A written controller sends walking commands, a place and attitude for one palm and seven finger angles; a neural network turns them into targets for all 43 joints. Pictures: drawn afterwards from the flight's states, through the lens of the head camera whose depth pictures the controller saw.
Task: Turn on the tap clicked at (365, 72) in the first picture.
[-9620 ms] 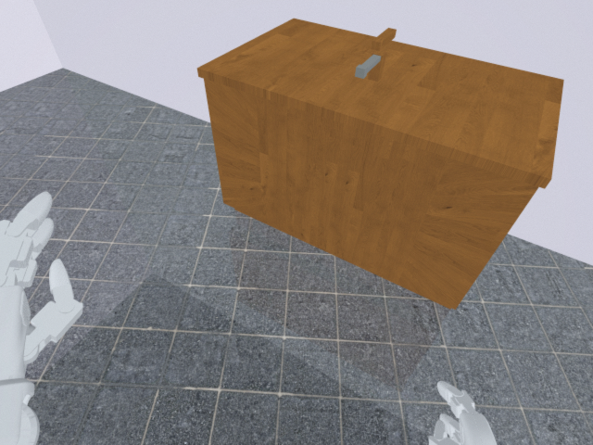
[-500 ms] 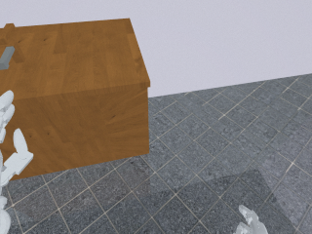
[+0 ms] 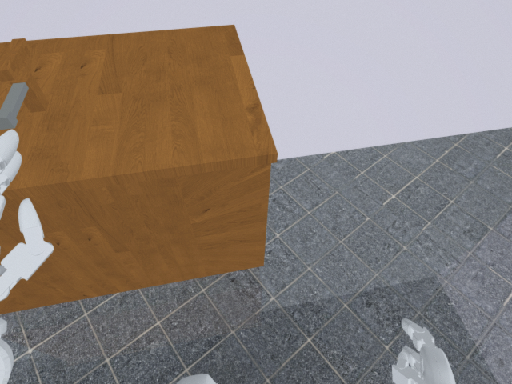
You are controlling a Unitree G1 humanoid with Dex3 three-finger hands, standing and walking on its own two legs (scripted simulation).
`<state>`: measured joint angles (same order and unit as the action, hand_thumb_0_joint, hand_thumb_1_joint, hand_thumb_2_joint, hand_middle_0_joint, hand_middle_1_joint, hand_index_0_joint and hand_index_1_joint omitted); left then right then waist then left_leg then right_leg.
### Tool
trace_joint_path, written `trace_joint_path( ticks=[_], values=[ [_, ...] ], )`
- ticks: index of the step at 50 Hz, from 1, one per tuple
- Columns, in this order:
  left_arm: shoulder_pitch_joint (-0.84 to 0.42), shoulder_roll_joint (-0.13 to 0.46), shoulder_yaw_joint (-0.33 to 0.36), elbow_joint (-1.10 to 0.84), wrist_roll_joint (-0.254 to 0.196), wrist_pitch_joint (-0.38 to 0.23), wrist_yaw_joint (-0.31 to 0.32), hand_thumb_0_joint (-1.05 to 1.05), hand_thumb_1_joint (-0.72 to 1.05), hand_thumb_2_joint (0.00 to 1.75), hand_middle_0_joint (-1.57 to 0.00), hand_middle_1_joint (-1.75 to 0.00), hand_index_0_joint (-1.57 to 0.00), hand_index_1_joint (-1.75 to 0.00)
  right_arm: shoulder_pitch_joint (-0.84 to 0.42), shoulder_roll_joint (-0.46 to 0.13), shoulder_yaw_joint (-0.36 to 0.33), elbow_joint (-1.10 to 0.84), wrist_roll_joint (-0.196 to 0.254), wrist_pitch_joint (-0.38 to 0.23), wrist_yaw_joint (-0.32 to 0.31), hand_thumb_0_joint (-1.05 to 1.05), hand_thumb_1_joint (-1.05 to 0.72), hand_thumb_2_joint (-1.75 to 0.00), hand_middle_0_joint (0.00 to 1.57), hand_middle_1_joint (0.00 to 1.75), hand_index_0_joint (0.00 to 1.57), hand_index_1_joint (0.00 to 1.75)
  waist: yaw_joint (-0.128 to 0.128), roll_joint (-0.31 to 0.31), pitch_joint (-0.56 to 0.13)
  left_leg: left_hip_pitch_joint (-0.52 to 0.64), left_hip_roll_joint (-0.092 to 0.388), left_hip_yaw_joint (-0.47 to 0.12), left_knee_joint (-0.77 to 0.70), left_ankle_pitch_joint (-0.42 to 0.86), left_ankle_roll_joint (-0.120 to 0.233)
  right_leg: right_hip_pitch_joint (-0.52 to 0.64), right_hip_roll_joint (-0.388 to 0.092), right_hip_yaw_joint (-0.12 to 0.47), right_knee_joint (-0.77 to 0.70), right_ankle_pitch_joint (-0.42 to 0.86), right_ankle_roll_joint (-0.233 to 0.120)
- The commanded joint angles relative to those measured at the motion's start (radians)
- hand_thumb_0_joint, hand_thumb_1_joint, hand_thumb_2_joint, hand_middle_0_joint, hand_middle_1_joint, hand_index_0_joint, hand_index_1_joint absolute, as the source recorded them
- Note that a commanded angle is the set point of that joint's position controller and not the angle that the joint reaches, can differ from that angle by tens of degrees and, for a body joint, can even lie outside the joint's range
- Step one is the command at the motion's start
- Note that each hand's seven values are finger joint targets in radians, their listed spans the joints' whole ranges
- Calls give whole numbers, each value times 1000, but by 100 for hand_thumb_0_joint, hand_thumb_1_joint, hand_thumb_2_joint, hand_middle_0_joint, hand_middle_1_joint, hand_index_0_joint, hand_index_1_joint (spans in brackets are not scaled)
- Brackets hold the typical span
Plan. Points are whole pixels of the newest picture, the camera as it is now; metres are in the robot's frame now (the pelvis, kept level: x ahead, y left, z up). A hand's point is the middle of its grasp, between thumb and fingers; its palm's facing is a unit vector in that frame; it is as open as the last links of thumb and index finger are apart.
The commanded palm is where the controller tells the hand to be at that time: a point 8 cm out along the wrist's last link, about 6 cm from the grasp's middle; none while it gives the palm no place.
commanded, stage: take the last steps up to it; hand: left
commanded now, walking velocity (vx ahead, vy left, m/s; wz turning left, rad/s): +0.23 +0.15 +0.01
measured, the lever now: (5, 120) +0.55 +0.57 +0.05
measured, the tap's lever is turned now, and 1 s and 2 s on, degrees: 0 0 0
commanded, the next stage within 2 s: come to a stop and stand still in 0.46 s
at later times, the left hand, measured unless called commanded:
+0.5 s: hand (58, 177) +0.31 +0.27 +0.18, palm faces +0.39 -0.79 -0.46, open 7.4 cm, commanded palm +0.25 +0.32 +0.19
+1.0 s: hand (56, 154) +0.35 +0.29 +0.18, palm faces +0.36 -0.82 -0.45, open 7.4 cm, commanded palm +0.30 +0.33 +0.19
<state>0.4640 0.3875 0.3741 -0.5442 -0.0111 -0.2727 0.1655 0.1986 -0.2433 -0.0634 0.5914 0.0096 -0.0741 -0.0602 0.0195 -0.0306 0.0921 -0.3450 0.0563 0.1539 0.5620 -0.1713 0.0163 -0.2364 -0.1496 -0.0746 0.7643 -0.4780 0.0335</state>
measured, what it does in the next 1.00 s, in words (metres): walks ahead: right foot, then left foot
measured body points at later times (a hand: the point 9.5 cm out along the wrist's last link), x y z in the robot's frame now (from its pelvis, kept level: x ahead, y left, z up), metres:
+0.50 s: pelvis +0.09 +0.03 +0.02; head +0.13 +0.02 +0.47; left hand +0.28 +0.31 +0.21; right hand +0.25 -0.21 -0.09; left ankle +0.13 +0.19 -0.68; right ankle +0.08 -0.07 -0.72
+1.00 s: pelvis +0.13 +0.06 +0.01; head +0.16 +0.04 +0.46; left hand +0.32 +0.33 +0.21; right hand +0.30 -0.14 -0.09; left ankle +0.15 +0.19 -0.72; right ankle +0.13 -0.01 -0.72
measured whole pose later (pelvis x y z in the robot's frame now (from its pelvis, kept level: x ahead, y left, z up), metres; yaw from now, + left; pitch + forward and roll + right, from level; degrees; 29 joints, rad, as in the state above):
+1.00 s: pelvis +0.13 +0.06 +0.01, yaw -1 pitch +0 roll +0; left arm 0.50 0.36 0.34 -0.51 -0.05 -0.16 0.14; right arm 0.19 -0.16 0.05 0.61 0.01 -0.07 -0.03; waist 0.01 0.04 0.04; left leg -0.32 0.06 0.05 0.62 -0.32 -0.03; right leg -0.25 0.04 -0.11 0.52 -0.27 -0.08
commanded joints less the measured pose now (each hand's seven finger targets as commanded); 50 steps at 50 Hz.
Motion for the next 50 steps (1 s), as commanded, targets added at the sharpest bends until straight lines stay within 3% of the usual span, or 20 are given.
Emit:
trace_joint_path(
  ticks=[1, 6, 10, 11, 13, 14, 15, 17, 19, 23, 27, 28, 29, 30, 32, 35, 38, 42, 46, 50],
  values=[
    [-53, 179, 137, -146, -22, -52, 11, 0, 90, 90, -20, -30, -20, -30, -50, -71, -22, -124, 9, -63, 1, 0, -90, -90, 20, 30, 20, 30, -35, 276, -219, 318, 326, -484, -233, 98, 266, -396, 48, 54, 481, -123, -24],
    [49, 161, 139, -250, -35, -55, 0, 0, 90, 90, -20, -30, -20, -30, -59, -60, -6, -110, 11, -97, 15, 0, -90, -90, 20, 30, 20, 30, -13, 268, -220, 166, 204, -197, -212, 182, 179, -204, 58, -37, 111, 47, -12],
    [44, 167, 146, -150, -32, -21, 6, 0, 90, 90, -20, -30, -20, -30, -55, -63, 10, -98, 9, -90, 1, 0, -90, -90, 20, 30, 20, 30, -11, 187, -216, 39, 168, -132, -104, 11, 100, 54, 104, -92, -200, 155, -17],
    [18, 165, 143, -124, -25, -16, 6, 0, 90, 90, -20, -30, -20, -30, -60, -64, 9, -98, 8, -81, -2, 0, -90, -90, 20, 30, 20, 30, -9, 106, -211, -39, 131, -105, -6, -90, 73, 134, 65, -22, -292, 207, -39],
    [-39, 209, 179, -59, -29, -8, 11, 0, 90, 90, -20, -30, -20, -30, -75, -44, 16, -119, 4, -72, 4, 0, -90, -90, 20, 30, 20, 30, -8, -293, -189, -339, -53, -53, 446, -381, -11, 236, -298, 595, -483, 278, -213],
    [-92, 180, 140, -68, -40, -11, 3, 0, 90, 90, -20, -30, -20, -30, -61, -79, -5, -98, 3, -66, 23, 0, -90, -90, 20, 30, 20, 30, -21, -302, -179, -357, -35, -164, 605, -335, -29, 201, -328, 634, -514, 251, -229],
    [-89, 187, 153, -47, -40, -18, 0, 0, 90, 90, -20, -30, -20, -30, -70, -62, 6, -86, 4, -65, 24, 0, -90, -90, 20, 30, 20, 30, -26, -222, -130, -384, -8, -198, 666, -273, -35, 187, -318, 565, -489, 333, -243],
    [-57, 164, 128, -45, -17, -42, -6, 0, 90, 90, -20, -30, -20, -30, -78, -47, 27, -63, -3, -46, 22, 0, -90, -90, 20, 30, 20, 30, -23, -87, -132, -354, 20, -174, 645, -191, -47, 179, -227, 262, -417, 635, -187],
    [-87, 155, 99, -86, -5, -59, -7, 0, 90, 90, -20, -30, -20, -30, -93, -44, 23, -80, -2, -41, 16, 0, -90, -90, 20, 30, 20, 30, -26, -116, -152, -273, 25, -140, 489, -176, -42, 170, -193, 139, -385, 806, -157],
    [-21, 165, 113, -168, -5, -56, 15, 0, 90, 90, -20, -30, -20, -30, -81, -38, 12, -116, -13, -44, 16, 0, -90, -90, 20, 30, 20, 30, 0, -126, -195, -93, -13, -15, 154, -120, -27, 174, -167, 89, -366, 781, -155],
    [-38, 181, 135, -222, -7, -48, 29, 0, 90, 90, -20, -30, -20, -30, -57, -45, -5, -134, -13, -41, 6, 0, -90, -90, 20, 30, 20, 30, -20, -74, -207, 120, -47, 17, -91, -4, -23, 100, -122, 65, -270, 546, -112],
    [-57, 183, 135, -242, -11, -52, 28, 0, 90, 90, -20, -30, -20, -30, -44, -57, -12, -137, -7, -40, 0, 0, -90, -90, 20, 30, 20, 30, -31, 26, -222, 189, -20, -15, -144, 31, -13, 67, -80, 39, -165, 487, -88],
    [-55, 173, 131, -241, -18, -52, 26, 0, 90, 90, -20, -30, -20, -30, -32, -86, -21, -145, 0, -38, -5, 0, -90, -90, 20, 30, 20, 30, -32, 216, -224, 284, 136, -222, -176, 200, 45, -87, 31, -26, 17, 251, -34],
    [-62, 169, 127, -231, -21, -55, 23, 0, 90, 90, -20, -30, -20, -30, -26, -90, -22, -157, 2, -39, 0, 0, -90, -90, 20, 30, 20, 30, -24, 302, -231, 327, 285, -424, -217, 422, 127, -219, 116, -26, 184, -131, -14],
    [-21, 189, 153, -151, -33, -42, 9, 0, 90, 90, -20, -30, -20, -30, -43, -76, -11, -137, -11, -41, 1, 0, -90, -90, 20, 30, 20, 30, -26, 271, -226, 286, 339, -482, -227, 415, 199, -271, 93, 67, 288, -109, -14],
    [-5, 145, 102, -252, -30, -21, -2, 0, 90, 90, -20, -30, -20, -30, -49, -66, 4, -135, -6, -56, 21, 0, -90, -90, 20, 30, 20, 30, -23, 252, -232, 265, 241, -241, -165, 535, 113, -178, 112, 23, 85, 33, -9],
    [21, 136, 84, -266, -38, 7, -4, 0, 90, 90, -20, -30, -20, -30, -36, -66, 18, -139, -10, -78, 31, 0, -90, -90, 20, 30, 20, 30, -31, 294, -223, 205, 232, -201, -190, 444, 76, -71, 146, -13, -90, 78, -11],
    [3, 165, 119, -222, -35, 31, 0, 0, 90, 90, -20, -30, -20, -30, -44, -62, 33, -139, -10, -77, 19, 0, -90, -90, 20, 30, 20, 30, -22, 217, -227, 144, 216, -171, -139, 299, 37, 82, 143, -3, -323, 253, -14],
    [6, 143, 100, -133, -57, 61, -6, 0, 90, 90, -20, -30, -20, -30, -39, -36, 38, -138, 2, -61, 11, 0, -90, -90, 20, 30, 20, 30, -34, -86, -241, 80, 17, -81, 52, -58, -50, 69, -44, 264, -400, 632, -108],
    [-44, 143, 86, -132, -45, 62, 3, 0, 90, 90, -20, -30, -20, -30, -74, -24, 62, -121, -1, -45, 6, 0, -90, -90, 20, 30, 20, 30, -29, -107, -209, -6, -22, -151, 96, -203, -42, 136, -94, 243, -389, 735, -147]
  ],
)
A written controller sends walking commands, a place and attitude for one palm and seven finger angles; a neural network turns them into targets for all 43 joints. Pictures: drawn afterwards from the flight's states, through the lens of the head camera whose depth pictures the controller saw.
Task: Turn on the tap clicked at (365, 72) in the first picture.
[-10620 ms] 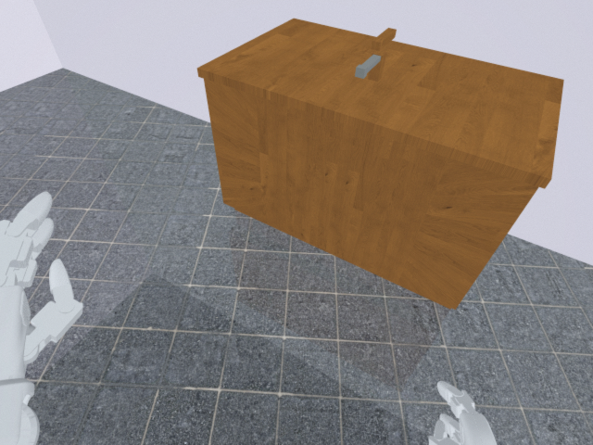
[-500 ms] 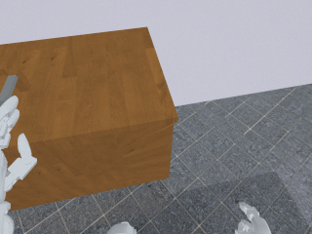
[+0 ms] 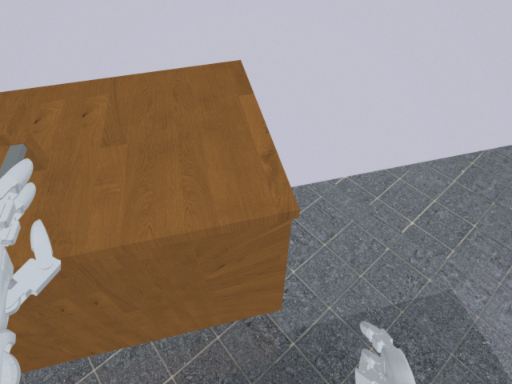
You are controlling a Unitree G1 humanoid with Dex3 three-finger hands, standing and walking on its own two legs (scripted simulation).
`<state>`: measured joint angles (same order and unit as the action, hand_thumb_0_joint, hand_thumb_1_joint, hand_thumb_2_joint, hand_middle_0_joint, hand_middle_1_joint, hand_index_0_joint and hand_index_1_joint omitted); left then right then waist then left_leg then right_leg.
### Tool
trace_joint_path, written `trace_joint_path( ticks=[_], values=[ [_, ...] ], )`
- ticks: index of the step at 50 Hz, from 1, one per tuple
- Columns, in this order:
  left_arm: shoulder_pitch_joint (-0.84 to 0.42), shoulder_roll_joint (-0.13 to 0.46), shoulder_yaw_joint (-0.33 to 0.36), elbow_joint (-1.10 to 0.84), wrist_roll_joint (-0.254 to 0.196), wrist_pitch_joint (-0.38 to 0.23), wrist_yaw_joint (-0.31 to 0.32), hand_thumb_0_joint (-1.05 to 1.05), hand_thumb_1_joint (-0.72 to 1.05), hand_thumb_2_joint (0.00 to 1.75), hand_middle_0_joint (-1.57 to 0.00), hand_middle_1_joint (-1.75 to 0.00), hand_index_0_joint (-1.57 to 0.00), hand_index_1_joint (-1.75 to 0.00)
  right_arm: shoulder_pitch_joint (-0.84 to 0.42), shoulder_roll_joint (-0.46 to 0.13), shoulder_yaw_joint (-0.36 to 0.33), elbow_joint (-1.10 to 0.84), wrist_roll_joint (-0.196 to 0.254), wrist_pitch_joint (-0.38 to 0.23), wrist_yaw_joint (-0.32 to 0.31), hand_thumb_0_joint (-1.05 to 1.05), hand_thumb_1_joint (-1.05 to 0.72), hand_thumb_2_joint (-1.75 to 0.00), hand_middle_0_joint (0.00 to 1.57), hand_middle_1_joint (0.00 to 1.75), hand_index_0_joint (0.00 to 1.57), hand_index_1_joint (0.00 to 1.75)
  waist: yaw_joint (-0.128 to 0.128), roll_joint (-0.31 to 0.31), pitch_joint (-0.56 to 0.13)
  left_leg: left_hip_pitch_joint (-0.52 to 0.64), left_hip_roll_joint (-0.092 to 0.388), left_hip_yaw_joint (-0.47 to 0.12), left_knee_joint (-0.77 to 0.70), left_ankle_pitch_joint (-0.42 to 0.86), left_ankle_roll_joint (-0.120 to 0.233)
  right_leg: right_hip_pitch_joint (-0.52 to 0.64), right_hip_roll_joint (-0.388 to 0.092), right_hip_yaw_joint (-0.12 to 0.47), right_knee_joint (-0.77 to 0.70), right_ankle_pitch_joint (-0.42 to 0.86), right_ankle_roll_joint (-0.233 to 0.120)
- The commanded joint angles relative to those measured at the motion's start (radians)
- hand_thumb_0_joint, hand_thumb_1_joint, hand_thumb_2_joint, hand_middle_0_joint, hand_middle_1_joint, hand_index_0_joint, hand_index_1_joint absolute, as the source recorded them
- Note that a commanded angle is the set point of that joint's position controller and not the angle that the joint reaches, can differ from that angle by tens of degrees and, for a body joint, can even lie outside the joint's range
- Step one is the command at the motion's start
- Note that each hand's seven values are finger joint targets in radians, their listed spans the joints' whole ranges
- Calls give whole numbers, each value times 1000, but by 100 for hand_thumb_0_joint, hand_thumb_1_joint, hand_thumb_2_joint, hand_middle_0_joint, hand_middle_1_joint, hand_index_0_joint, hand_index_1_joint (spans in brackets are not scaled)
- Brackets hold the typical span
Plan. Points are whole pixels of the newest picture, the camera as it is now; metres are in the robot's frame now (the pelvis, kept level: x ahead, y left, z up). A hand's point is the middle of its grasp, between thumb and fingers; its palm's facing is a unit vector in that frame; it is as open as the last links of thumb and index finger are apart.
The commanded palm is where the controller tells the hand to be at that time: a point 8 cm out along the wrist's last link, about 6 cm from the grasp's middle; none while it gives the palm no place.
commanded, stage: come to a stop and stand still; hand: left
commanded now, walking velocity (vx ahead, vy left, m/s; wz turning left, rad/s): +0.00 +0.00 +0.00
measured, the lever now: (1, 190) +0.41 +0.52 +0.04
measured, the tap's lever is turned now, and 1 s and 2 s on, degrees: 0 0 0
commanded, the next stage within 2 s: look again from close up in 1.12 s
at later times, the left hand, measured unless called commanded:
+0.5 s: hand (34, 272) +0.20 +0.26 +0.16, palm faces +0.28 -0.86 -0.43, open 7.4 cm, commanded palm +0.14 +0.30 +0.18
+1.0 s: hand (1, 251) +0.23 +0.32 +0.16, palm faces +0.34 -0.86 -0.38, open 7.4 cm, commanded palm +0.16 +0.35 +0.18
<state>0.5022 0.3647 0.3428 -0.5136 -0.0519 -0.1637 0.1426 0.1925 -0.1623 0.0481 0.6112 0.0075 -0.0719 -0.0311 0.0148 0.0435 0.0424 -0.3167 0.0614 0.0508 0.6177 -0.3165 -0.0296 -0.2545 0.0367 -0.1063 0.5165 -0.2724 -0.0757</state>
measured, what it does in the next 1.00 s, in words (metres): shifts its weight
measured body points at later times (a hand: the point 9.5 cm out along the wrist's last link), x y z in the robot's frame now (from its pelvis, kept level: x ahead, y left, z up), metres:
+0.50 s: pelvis -0.03 +0.03 +0.01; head -0.01 +0.02 +0.46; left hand +0.18 +0.30 +0.19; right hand +0.12 -0.22 -0.07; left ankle +0.00 +0.12 -0.73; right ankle +0.00 -0.07 -0.73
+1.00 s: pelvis +0.00 +0.07 +0.01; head +0.02 +0.10 +0.45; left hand +0.20 +0.36 +0.18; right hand +0.19 -0.14 -0.06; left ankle +0.00 +0.12 -0.73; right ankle +0.00 -0.07 -0.73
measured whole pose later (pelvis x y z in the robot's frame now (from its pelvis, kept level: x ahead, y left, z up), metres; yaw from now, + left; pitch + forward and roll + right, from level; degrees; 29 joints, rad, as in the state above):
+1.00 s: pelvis +0.00 +0.07 +0.01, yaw -1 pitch +0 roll -1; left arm 0.37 0.38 0.35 -0.43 -0.02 -0.22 0.08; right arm 0.18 -0.17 0.04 0.56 0.00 -0.14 -0.01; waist 0.03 -0.05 0.05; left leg -0.21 -0.06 0.08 0.44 -0.24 0.09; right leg -0.21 -0.03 -0.02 0.43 -0.21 0.02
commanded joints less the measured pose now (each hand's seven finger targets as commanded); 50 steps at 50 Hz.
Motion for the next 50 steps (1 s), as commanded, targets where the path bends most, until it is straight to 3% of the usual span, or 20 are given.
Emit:
trace_joint_path(
  ticks=[1, 3, 5, 7, 9, 12, 13, 14, 15, 16, 17, 19, 23, 24, 25, 30, 35, 38, 46, 50],
  values=[
    [-81, 167, 118, -161, -1, -51, 28, 0, 90, 90, -20, -30, -20, -30, -69, -111, -49, -138, 0, -44, -27, 0, -90, -90, 20, 30, 20, 30, -23, -173, -166, -28, -28, -44, -14, -22, 7, 182, -262, 240, -125, 529, -26],
    [-78, 169, 113, -164, 1, -55, 28, 0, 90, 90, -20, -30, -20, -30, -69, -125, -55, -142, -2, -36, -36, 0, -90, -90, 20, 30, 20, 30, -20, -130, -170, 51, -18, -44, -133, 139, 19, 164, -215, 196, -111, 421, 12],
    [-66, 171, 106, -176, 0, -61, 24, 0, 90, 90, -20, -30, -20, -30, -77, -148, -71, -155, 0, -32, -45, 0, -90, -90, 20, 30, 20, 30, -10, -28, -154, 124, 48, -82, -186, 310, 35, 105, -159, 183, -112, 268, 45],
    [-58, 173, 109, -194, 6, -69, 27, 0, 90, 90, -20, -30, -20, -30, -91, -148, -59, -162, -7, -23, -47, 0, -90, -90, 20, 30, 20, 30, -9, 106, -131, 65, 110, -163, -247, 368, 63, 125, -95, 125, -81, 210, 72],
    [-105, 180, 105, -226, 11, -81, 28, 0, 90, 90, -20, -30, -20, -30, -95, -149, -63, -163, -8, -28, -52, 0, -90, -90, 20, 30, 20, 30, -7, 116, -115, 0, 101, -155, -254, 304, 57, 165, -91, 130, -88, 184, 69],
    [-52, 155, 96, -155, 7, -76, 29, 0, 90, 90, -20, -30, -20, -30, -66, -154, -71, -158, -5, -36, -49, 0, -90, -90, 20, 30, 20, 30, -8, 59, -135, -7, 64, -112, -234, 177, 47, 172, -107, 172, -133, 176, 62],
    [-1092, 960, 687, -369, 140, -169, 12, 0, 90, 90, -20, -30, -20, -30, 111, -195, -116, -141, -35, -102, -47, 0, -90, -90, 20, 30, 20, 30, 29, -176, 48, -93, -1, 6, -60, 177, 58, 23, -126, 228, -285, 402, 196],
    [-977, 645, 462, -38, 43, -148, -25, 0, 90, 90, -20, -30, -20, -30, -1, -121, -90, -75, 8, -99, -32, 0, -90, -90, 20, 30, 20, 30, 0, -14, -63, 1, -35, -28, -111, 128, 47, 63, -249, 268, -230, 400, 9],
    [-624, 331, 240, 200, 15, -138, -54, 0, 90, 90, -20, -30, -20, -30, 0, -146, -101, -104, -5, -123, -17, 0, -90, -90, 20, 30, 20, 30, 4, -36, -140, 86, -53, -31, -114, 116, 29, 90, -222, 317, -185, 448, 14],
    [-354, 212, 149, 264, -5, -135, -79, 0, 90, 90, -20, -30, -20, -30, -3, -163, -106, -132, 11, -123, -2, 0, -90, -90, 20, 30, 20, 30, 37, 10, -165, 82, -53, -12, -142, 129, 43, 156, -198, 281, -177, 440, 82],
    [-221, 151, 91, 163, -20, -136, -88, 0, 90, 90, -20, -30, -20, -30, 2, -169, -103, -146, 21, -113, 19, 0, -90, -90, 20, 30, 20, 30, 41, 26, -197, 73, -50, -6, -176, 144, 53, 216, -179, 247, -173, 400, 128],
    [-52, 85, 18, 55, -36, -131, -91, 0, 90, 90, -20, -30, -20, -30, -27, -159, -97, -167, 33, -107, 44, 0, -90, -90, 20, 30, 20, 30, 48, -29, -194, 91, -25, -26, -226, 134, 65, 198, -154, 199, -194, 224, 137],
    [-72, 229, 142, -58, -18, -120, -64, 0, 90, 90, -20, -30, -20, -30, -54, -167, -80, -191, 14, -108, 14, 0, -90, -90, 20, 30, 20, 30, 31, -184, -100, 83, -21, -52, -244, -7, 58, 40, -128, 195, -306, -147, 85],
    [-110, 300, 206, -91, -13, -118, -51, 0, 90, 90, -20, -30, -20, -30, -61, -177, -79, -188, 13, -106, 1, 0, -90, -90, 20, 30, 20, 30, 26, -155, -100, 111, -19, -58, -249, -6, 55, 4, -128, 198, -299, -180, 62],
    [-144, 263, 185, -98, -15, -120, -54, 0, 90, 90, -20, -30, -20, -30, -59, -167, -73, -197, 8, -110, -9, 0, -90, -90, 20, 30, 20, 30, 14, -135, -93, 102, -15, -67, -260, -23, 60, -3, -126, 185, -283, -194, 57],
    [-333, 259, 170, -176, 14, -146, -46, 0, 90, 90, -20, -30, -20, -30, -52, -169, -71, -193, -3, -147, -23, 0, -90, -90, 20, 30, 20, 30, 11, 121, -90, 24, 46, -138, -368, -187, 88, 75, -73, 158, -131, -76, 56],
    [-281, 172, 111, -127, 30, -147, -50, 0, 90, 90, -20, -30, -20, -30, -49, -157, -67, -178, -4, -178, 1, 0, -90, -90, 20, 30, 20, 30, 21, 71, -109, 8, 62, -161, -374, -145, 87, 136, -64, 130, -88, 40, 57],
    [-209, 132, 83, -84, 31, -139, -51, 0, 90, 90, -20, -30, -20, -30, -40, -160, -71, -164, -5, -171, 13, 0, -90, -90, 20, 30, 20, 30, 17, -8, -102, 41, 42, -145, -331, -9, 68, 115, -68, 135, -131, 103, 52],
    [-218, 173, 115, -133, 22, -128, -50, 0, 90, 90, -20, -30, -20, -30, -52, -155, -71, -182, -10, -123, 7, 0, -90, -90, 20, 30, 20, 30, 10, 51, -165, 191, 47, -123, -265, 477, -8, 83, -61, 91, -77, 221, 50],
    [-205, 176, 119, -188, 14, -120, -47, 0, 90, 90, -20, -30, -20, -30, -53, -154, -73, -196, -10, -106, 10, 0, -90, -90, 20, 30, 20, 30, 6, 83, -184, 240, 53, -112, -241, 607, -26, 72, -57, 73, -57, 199, 47]
  ],
)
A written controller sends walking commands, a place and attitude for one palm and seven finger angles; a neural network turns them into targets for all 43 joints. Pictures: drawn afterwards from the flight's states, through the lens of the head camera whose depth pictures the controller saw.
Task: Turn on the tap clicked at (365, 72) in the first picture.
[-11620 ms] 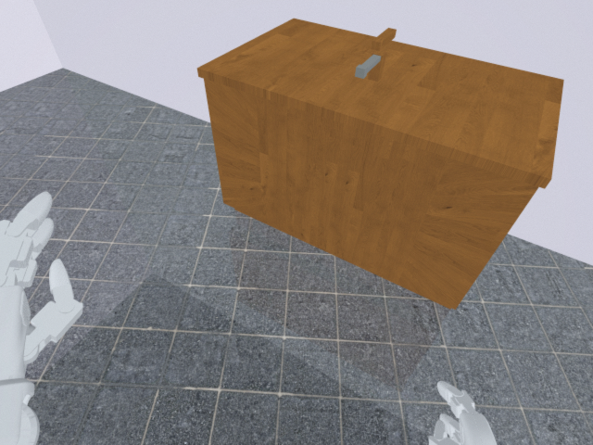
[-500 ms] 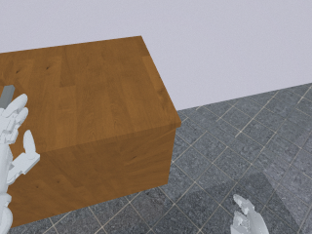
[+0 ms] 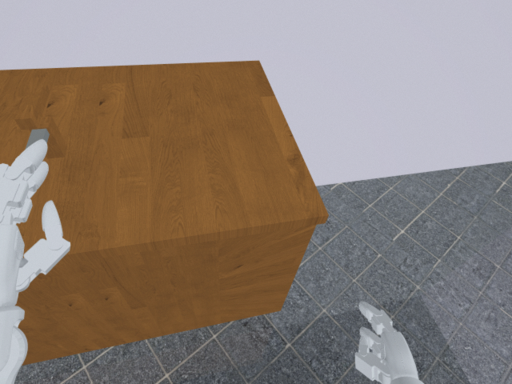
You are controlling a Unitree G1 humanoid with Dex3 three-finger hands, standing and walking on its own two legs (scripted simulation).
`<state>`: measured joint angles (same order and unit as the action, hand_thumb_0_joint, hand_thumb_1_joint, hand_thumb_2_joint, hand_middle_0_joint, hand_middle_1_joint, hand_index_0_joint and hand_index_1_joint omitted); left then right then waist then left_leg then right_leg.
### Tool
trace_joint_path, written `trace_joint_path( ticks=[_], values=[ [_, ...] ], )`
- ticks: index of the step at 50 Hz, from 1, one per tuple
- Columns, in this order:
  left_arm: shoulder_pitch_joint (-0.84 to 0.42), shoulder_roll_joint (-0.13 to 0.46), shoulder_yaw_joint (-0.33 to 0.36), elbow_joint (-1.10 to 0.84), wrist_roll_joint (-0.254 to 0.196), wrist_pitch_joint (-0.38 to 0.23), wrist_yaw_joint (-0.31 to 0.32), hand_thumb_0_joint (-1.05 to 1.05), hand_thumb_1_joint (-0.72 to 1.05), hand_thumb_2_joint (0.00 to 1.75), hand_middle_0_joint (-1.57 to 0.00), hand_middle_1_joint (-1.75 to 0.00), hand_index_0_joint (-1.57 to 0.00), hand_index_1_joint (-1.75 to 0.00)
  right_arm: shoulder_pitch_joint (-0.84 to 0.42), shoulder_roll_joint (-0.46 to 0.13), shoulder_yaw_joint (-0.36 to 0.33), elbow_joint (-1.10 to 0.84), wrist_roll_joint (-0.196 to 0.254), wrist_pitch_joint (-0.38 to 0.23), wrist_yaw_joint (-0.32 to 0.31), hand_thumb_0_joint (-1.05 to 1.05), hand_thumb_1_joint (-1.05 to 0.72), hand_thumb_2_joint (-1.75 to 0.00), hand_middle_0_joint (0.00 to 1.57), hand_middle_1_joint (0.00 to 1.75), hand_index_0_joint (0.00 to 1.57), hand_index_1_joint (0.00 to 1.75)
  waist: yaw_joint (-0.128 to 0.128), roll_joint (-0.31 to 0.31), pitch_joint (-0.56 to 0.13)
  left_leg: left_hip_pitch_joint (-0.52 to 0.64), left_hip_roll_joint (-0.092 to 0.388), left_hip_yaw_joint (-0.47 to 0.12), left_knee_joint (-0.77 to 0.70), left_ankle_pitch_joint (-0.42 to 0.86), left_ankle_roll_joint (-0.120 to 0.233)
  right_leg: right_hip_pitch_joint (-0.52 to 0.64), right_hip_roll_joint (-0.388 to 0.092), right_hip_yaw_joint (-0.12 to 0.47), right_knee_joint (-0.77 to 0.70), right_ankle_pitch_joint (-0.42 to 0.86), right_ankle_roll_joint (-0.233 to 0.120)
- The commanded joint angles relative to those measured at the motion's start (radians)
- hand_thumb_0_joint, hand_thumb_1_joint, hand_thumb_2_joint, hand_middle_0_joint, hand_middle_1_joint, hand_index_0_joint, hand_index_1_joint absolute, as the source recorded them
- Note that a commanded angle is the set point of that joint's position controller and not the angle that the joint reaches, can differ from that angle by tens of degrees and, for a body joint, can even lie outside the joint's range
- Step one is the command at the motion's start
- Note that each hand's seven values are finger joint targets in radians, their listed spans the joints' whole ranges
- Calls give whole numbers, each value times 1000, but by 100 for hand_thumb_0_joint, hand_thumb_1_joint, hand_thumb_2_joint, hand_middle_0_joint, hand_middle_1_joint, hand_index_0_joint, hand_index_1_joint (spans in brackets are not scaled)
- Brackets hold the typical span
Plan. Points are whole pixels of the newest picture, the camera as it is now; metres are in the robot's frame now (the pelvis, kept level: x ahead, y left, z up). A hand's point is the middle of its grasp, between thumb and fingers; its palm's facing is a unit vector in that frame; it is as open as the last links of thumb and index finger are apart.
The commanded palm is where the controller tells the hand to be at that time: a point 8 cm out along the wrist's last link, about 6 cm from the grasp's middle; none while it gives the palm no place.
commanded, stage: come to a stop and stand still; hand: left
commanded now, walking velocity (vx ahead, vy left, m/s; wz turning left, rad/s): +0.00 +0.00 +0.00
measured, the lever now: (26, 176) +0.41 +0.45 +0.03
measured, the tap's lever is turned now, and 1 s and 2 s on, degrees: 0 0 0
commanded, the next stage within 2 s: look again from close up in 0.12 s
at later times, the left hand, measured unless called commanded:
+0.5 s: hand (79, 256) +0.21 +0.22 +0.16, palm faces +0.40 -0.84 -0.37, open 7.4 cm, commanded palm +0.15 +0.26 +0.18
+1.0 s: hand (79, 239) +0.23 +0.23 +0.16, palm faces +0.34 -0.84 -0.42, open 7.4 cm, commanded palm +0.17 +0.27 +0.18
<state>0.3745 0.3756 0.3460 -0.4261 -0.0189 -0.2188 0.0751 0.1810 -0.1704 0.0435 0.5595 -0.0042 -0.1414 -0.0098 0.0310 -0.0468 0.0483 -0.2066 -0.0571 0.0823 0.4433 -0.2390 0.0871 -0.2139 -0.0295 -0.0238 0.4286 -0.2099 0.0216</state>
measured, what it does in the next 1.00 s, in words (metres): stands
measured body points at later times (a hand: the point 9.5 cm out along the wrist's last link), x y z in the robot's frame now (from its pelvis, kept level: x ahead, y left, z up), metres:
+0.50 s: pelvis +0.00 -0.02 +0.00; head +0.01 -0.02 +0.45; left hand +0.18 +0.27 +0.18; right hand +0.17 -0.25 -0.08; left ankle +0.00 +0.05 -0.74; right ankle +0.01 -0.14 -0.74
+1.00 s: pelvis +0.01 -0.01 -0.01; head +0.02 +0.00 +0.44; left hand +0.21 +0.28 +0.18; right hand +0.18 -0.25 -0.08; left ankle +0.00 +0.05 -0.74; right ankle +0.01 -0.14 -0.74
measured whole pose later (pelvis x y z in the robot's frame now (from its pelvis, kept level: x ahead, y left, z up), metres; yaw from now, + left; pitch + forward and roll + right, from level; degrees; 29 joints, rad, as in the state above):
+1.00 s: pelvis +0.01 -0.01 -0.01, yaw -1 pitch +0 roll -1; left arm 0.44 0.39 0.35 -0.44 -0.04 -0.20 0.10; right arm 0.21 -0.23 -0.01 0.56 0.01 -0.08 -0.02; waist 0.01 0.00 0.02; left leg -0.22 -0.04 0.10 0.52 -0.30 0.08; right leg -0.24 -0.02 0.00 0.52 -0.27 0.02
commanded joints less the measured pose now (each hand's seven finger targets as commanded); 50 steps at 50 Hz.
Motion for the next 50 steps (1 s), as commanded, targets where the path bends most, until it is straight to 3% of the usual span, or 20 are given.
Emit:
trace_joint_path(
  ticks=[1, 3, 6, 9, 10, 14, 15, 18, 19, 22, 29, 33, 38, 39, 43, 44, 50],
  values=[
    [-69, 167, 116, -286, -20, -63, 21, 0, 90, 90, -20, -30, -20, -30, -40, -147, -72, -148, 3, -35, -10, 0, -90, -90, 20, 30, 20, 30, -10, 179, -194, 144, 179, -145, -65, 554, -147, 25, 10, -9, 33, 114, -51],
    [-55, 169, 121, -292, -19, -59, 25, 0, 90, 90, -20, -30, -20, -30, -40, -150, -76, -151, 3, -28, -7, 0, -90, -90, 20, 30, 20, 30, -9, 185, -199, 142, 183, -143, -53, 552, -142, 37, 6, -11, 19, 105, -53],
    [-31, 156, 120, -269, -24, -51, 29, 0, 90, 90, -20, -30, -20, -30, -37, -153, -81, -151, 8, -19, -9, 0, -90, -90, 20, 30, 20, 30, -13, 136, -204, 115, 170, -134, -37, 521, -149, 79, 0, -7, 1, 195, -60],
    [-21, 170, 136, -257, -25, -46, 36, 0, 90, 90, -20, -30, -20, -30, -46, -155, -81, -150, 10, -9, -19, 0, -90, -90, 20, 30, 20, 30, -13, 131, -210, 90, 156, -126, -36, 457, -148, 105, -13, 6, -5, 254, -61],
    [-15, 137, 107, -239, -29, -44, 34, 0, 90, 90, -20, -30, -20, -30, -41, -156, -81, -146, 10, -5, -19, 0, -90, -90, 20, 30, 20, 30, -15, 127, -200, 78, 152, -124, -42, 435, -147, 102, -14, 6, -6, 250, -63],
    [-39, 160, 116, -239, -29, -40, 42, 0, 90, 90, -20, -30, -20, -30, -57, -157, -80, -146, 14, -2, -30, 0, -90, -90, 20, 30, 20, 30, -12, 121, -174, 40, 144, -129, -68, 291, -129, 104, -25, 30, -21, 220, -60],
    [-36, 135, 93, -222, -30, -40, 41, 0, 90, 90, -20, -30, -20, -30, -57, -155, -77, -142, 10, 0, -32, 0, -90, -90, 20, 30, 20, 30, -12, 118, -165, 24, 144, -129, -79, 234, -121, 100, -26, 34, -31, 193, -59],
    [-53, 146, 98, -214, -27, -42, 46, 0, 90, 90, -20, -30, -20, -30, -63, -156, -78, -143, 12, -3, -36, 0, -90, -90, 20, 30, 20, 30, -10, 92, -140, -19, 140, -139, -104, 92, -96, 108, -31, 55, -55, 137, -57],
    [-55, 167, 116, -221, -27, -40, 50, 0, 90, 90, -20, -30, -20, -30, -69, -157, -78, -141, 12, -3, -40, 0, -90, -90, 20, 30, 20, 30, -11, 87, -138, -15, 135, -135, -98, 84, -90, 102, -36, 64, -65, 137, -59],
    [-52, 147, 98, -204, -29, -41, 49, 0, 90, 90, -20, -30, -20, -30, -69, -157, -78, -139, 10, -7, -41, 0, -90, -90, 20, 30, 20, 30, -12, 64, -135, -21, 124, -133, -93, 31, -74, 91, -44, 85, -91, 98, -61],
    [-46, 163, 108, -200, -30, -39, 51, 0, 90, 90, -20, -30, -20, -30, -73, -158, -80, -131, 11, -17, -44, 0, -90, -90, 20, 30, 20, 30, -11, 89, -122, -10, 119, -131, -93, 29, -67, 65, -42, 98, -114, 73, -58],
    [-44, 141, 84, -188, -26, -39, 44, 0, 90, 90, -20, -30, -20, -30, -62, -168, -89, -134, 11, -16, -35, 0, -90, -90, 20, 30, 20, 30, -16, 56, -112, -24, 99, -105, -40, -17, -56, 31, -73, 158, -156, -19, -74],
    [-38, 163, 100, -213, -25, -43, 45, 0, 90, 90, -20, -30, -20, -30, -60, -176, -96, -140, 11, -13, -27, 0, -90, -90, 20, 30, 20, 30, -21, 43, -138, -12, 98, -96, -1, 24, -52, 25, -96, 179, -112, 6, -93],
    [-40, 181, 111, -228, -26, -44, 44, 0, 90, 90, -20, -30, -20, -30, -68, -178, -95, -139, 11, -12, -28, 0, -90, -90, 20, 30, 20, 30, -21, 77, -144, -2, 105, -97, -5, 41, -53, 21, -95, 171, -90, 33, -93],
    [-9, 180, 118, -226, -29, -43, 43, 0, 90, 90, -20, -30, -20, -30, -66, -178, -96, -150, 13, -4, -23, 0, -90, -90, 20, 30, 20, 30, -19, 55, -156, -7, 122, -98, -11, 99, -49, 46, -73, 139, -10, 129, -86],
    [-7, 188, 127, -225, -31, -42, 42, 0, 90, 90, -20, -30, -20, -30, -69, -180, -94, -148, 12, -1, -23, 0, -90, -90, 20, 30, 20, 30, -18, 83, -156, -5, 127, -102, -17, 114, -54, 41, -69, 128, 12, 140, -85],
    [4, 180, 123, -245, -30, -44, 38, 0, 90, 90, -20, -30, -20, -30, -57, -183, -100, -156, 18, 11, -16, 0, -90, -90, 20, 30, 20, 30, -16, 122, -161, -28, 153, -118, -22, 257, -68, 69, -39, 55, 126, 194, -70]
  ],
)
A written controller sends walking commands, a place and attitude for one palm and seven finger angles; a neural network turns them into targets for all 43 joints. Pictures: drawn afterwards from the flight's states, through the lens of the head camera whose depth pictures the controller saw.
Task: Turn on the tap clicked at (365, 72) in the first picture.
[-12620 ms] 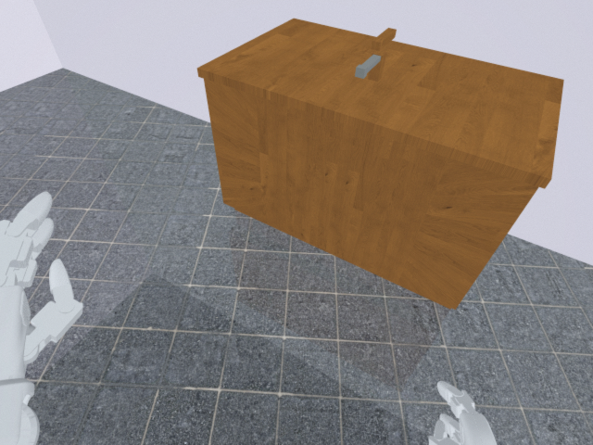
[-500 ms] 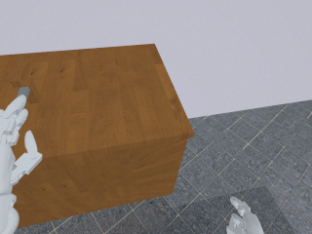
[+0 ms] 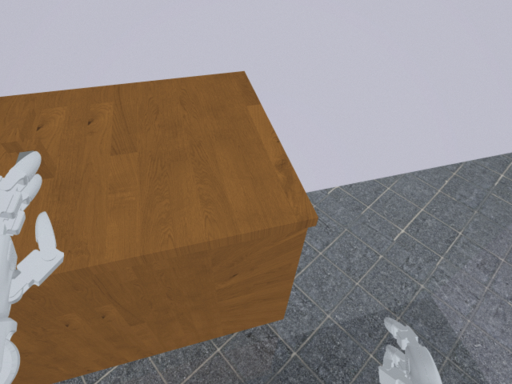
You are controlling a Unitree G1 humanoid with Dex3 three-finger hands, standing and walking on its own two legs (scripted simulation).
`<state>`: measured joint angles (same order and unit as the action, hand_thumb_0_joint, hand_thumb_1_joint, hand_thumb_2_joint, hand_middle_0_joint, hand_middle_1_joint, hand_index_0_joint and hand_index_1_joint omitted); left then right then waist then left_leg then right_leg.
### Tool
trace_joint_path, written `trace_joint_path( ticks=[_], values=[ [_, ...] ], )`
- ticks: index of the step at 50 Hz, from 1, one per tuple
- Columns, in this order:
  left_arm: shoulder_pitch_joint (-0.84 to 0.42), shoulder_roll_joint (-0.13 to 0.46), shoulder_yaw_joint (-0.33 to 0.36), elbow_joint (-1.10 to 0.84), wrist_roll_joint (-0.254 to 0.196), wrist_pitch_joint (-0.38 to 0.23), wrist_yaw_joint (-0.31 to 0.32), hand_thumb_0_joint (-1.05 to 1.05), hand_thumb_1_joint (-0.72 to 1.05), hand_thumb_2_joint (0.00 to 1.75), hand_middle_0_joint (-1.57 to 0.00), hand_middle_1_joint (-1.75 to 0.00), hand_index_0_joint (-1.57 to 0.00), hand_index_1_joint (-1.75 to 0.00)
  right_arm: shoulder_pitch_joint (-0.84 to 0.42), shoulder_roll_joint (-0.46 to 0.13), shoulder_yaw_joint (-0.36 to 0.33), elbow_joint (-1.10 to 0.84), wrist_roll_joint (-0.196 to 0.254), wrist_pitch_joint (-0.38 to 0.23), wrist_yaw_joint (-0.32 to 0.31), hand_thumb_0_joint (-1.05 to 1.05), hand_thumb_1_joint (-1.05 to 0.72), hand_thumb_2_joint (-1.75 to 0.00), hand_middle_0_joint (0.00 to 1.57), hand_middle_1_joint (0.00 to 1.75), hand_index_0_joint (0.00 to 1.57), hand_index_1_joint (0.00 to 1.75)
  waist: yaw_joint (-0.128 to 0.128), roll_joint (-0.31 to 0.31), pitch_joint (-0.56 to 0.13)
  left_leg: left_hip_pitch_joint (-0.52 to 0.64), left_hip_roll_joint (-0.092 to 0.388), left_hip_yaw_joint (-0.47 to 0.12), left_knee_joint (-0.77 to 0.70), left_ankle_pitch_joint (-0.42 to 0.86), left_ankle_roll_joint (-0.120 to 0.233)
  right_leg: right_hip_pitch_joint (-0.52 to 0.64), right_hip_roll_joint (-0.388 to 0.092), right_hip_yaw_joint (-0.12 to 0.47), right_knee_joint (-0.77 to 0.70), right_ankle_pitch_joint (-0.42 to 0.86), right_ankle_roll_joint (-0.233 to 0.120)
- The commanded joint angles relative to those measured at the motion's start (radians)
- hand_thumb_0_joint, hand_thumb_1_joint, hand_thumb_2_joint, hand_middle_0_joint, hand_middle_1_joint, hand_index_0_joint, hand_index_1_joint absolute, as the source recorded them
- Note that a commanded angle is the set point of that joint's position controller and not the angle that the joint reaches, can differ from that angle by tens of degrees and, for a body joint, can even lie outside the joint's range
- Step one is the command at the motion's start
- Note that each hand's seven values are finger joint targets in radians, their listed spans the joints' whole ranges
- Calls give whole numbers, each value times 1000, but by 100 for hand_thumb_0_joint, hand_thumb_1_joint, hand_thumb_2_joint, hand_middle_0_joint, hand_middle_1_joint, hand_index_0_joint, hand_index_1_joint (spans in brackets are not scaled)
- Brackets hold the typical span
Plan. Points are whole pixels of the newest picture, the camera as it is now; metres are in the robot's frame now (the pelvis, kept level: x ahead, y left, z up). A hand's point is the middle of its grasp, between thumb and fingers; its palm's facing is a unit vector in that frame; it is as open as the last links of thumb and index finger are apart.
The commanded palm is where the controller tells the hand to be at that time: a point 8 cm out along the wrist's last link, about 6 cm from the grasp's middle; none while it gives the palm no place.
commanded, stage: shuffle to correct the standing spot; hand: left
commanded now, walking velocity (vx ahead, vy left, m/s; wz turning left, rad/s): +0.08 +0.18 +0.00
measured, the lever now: (14, 198) +0.39 +0.47 +0.04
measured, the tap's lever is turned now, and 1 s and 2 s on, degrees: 0 0 0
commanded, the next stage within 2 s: none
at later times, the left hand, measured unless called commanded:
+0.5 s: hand (31, 258) +0.21 +0.27 +0.16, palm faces +0.38 -0.84 -0.39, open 7.4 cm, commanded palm +0.16 +0.31 +0.18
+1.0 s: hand (35, 259) +0.21 +0.27 +0.16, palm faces +0.39 -0.84 -0.38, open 7.4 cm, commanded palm +0.16 +0.30 +0.18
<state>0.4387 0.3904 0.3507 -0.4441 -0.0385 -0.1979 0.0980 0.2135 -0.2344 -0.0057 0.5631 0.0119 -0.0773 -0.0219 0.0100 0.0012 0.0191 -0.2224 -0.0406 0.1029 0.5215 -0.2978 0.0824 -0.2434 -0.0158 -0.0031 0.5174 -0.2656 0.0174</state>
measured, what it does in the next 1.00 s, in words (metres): stands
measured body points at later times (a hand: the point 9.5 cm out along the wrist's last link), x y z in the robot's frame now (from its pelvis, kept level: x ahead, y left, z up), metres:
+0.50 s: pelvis -0.01 +0.03 -0.01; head +0.00 +0.03 +0.44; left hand +0.18 +0.31 +0.19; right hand +0.17 -0.20 -0.09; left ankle -0.01 +0.06 -0.73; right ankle +0.01 -0.13 -0.73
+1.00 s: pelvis -0.01 +0.03 -0.01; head -0.01 +0.03 +0.44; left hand +0.18 +0.31 +0.18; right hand +0.16 -0.21 -0.09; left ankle -0.01 +0.06 -0.73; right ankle +0.01 -0.13 -0.73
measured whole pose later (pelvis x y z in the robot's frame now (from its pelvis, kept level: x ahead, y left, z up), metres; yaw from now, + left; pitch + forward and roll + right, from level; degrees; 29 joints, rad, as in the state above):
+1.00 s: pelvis -0.01 +0.03 -0.01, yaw -1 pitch -2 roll -1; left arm 0.42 0.36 0.34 -0.43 -0.04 -0.19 0.12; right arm 0.21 -0.21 0.00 0.60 0.01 -0.05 -0.02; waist 0.01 0.03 0.03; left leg -0.23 -0.06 0.13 0.57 -0.32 0.11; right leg -0.25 -0.04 0.02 0.56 -0.28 0.03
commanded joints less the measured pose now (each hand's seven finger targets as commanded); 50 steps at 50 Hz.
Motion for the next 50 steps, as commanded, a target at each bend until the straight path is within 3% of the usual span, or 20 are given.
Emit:
trace_joint_path(
  ticks=[1, 4, 8, 12, 15, 17, 19, 25, 28, 30, 33, 37, 42, 45, 47, 50],
  values=[
    [-46, 170, 125, -218, -12, -63, 15, 0, 90, 90, -20, -30, -20, -30, -89, -116, -50, -161, 3, -51, -3, 0, -90, -90, 20, 30, 20, 30, 7, 63, -136, -13, 136, -136, -92, 324, -61, 102, -54, 28, 35, 245, -62],
    [-50, 182, 136, -237, -13, -66, 16, 0, 90, 90, -20, -30, -20, -30, -87, -119, -54, -159, 6, -44, 1, 0, -90, -90, 20, 30, 20, 30, 3, 54, -132, -36, 125, -137, -69, 327, -71, 112, -70, 40, 37, 269, -70],
    [-65, 170, 129, -231, -12, -64, 15, 0, 90, 90, -20, -30, -20, -30, -85, -115, -52, -156, 5, -38, 2, 0, -90, -90, 20, 30, 20, 30, 1, 72, -120, -26, 136, -138, -96, 296, -86, 81, -45, 22, 56, 196, -67],
    [-92, 167, 120, -233, -8, -57, 16, 0, 90, 90, -20, -30, -20, -30, -86, -114, -51, -149, 0, -36, 1, 0, -90, -90, 20, 30, 20, 30, 3, 95, -121, 37, 160, -132, -100, 373, -98, 41, -26, -15, 46, 107, -62],
    [-98, 155, 110, -215, -10, -50, 18, 0, 90, 90, -20, -30, -20, -30, -92, -117, -50, -145, 2, -29, 1, 0, -90, -90, 20, 30, 20, 30, 1, 47, -109, 1, 141, -113, -80, 286, -109, 67, -39, 24, 19, 167, -79],
    [-111, 147, 104, -218, -11, -48, 19, 0, 90, 90, -20, -30, -20, -30, -94, -119, -53, -145, 2, -25, 2, 0, -90, -90, 20, 30, 20, 30, -1, 52, -101, -10, 138, -119, -99, 215, -117, 55, -40, 42, 33, 156, -87],
    [-113, 167, 122, -227, -11, -45, 22, 0, 90, 90, -20, -30, -20, -30, -102, -115, -49, -144, 1, -22, -3, 0, -90, -90, 20, 30, 20, 30, 2, 78, -100, -4, 146, -125, -123, 188, -108, 49, -35, 29, 39, 151, -77],
    [-71, 156, 122, -221, -12, -52, 28, 0, 90, 90, -20, -30, -20, -30, -103, -110, -50, -143, 0, -18, 0, 0, -90, -90, 20, 30, 20, 30, 4, 72, -99, -30, 143, -136, -114, 215, -106, 79, -45, 4, 27, 144, -73],
    [-65, 158, 127, -216, -15, -55, 31, 0, 90, 90, -20, -30, -20, -30, -103, -112, -55, -145, 4, -16, 2, 0, -90, -90, 20, 30, 20, 30, 0, 49, -85, -63, 132, -143, -115, 95, -96, 67, -61, 32, 25, 122, -80],
    [-70, 155, 130, -213, -15, -57, 33, 0, 90, 90, -20, -30, -20, -30, -101, -111, -54, -140, 3, -13, -2, 0, -90, -90, 20, 30, 20, 30, -3, 70, -69, -72, 142, -165, -145, 41, -89, 44, -54, 19, 45, 94, -74],
    [-80, 147, 122, -208, -12, -61, 36, 0, 90, 90, -20, -30, -20, -30, -97, -112, -56, -136, 3, -22, -3, 0, -90, -90, 20, 30, 20, 30, -3, 70, -72, -71, 149, -170, -147, 56, -77, 59, -45, -4, 40, 107, -64],
    [-93, 145, 111, -214, -8, -64, 38, 0, 90, 90, -20, -30, -20, -30, -98, -113, -58, -129, 2, -28, -4, 0, -90, -90, 20, 30, 20, 30, -2, 70, -89, -33, 148, -160, -138, 90, -88, 42, -44, -2, 41, 103, -67],
    [-113, 138, 102, -197, -6, -59, 39, 0, 90, 90, -20, -30, -20, -30, -101, -114, -57, -121, -1, -28, -6, 0, -90, -90, 20, 30, 20, 30, -3, 47, -80, -32, 145, -141, -132, 71, -97, 38, -40, 31, 34, 123, -81],
    [-122, 145, 104, -219, -5, -61, 39, 0, 90, 90, -20, -30, -20, -30, -105, -109, -52, -119, -3, -31, -8, 0, -90, -90, 20, 30, 20, 30, -1, 95, -86, -4, 159, -150, -149, 102, -91, 28, -31, 5, 45, 110, -72],
    [-97, 144, 109, -197, -5, -57, 42, 0, 90, 90, -20, -30, -20, -30, -105, -106, -52, -122, -2, -31, -5, 0, -90, -90, 20, 30, 20, 30, 3, 55, -86, -37, 149, -136, -122, 106, -81, 72, -39, 16, 8, 138, -75],
    [-72, 152, 123, -200, -13, -57, 44, 0, 90, 90, -20, -30, -20, -30, -103, -103, -55, -122, 0, -22, -4, 0, -90, -90, 20, 30, 20, 30, -3, -7, -101, -44, 115, -115, -59, 108, -86, 62, -89, 89, -4, 169, -100]
  ],
)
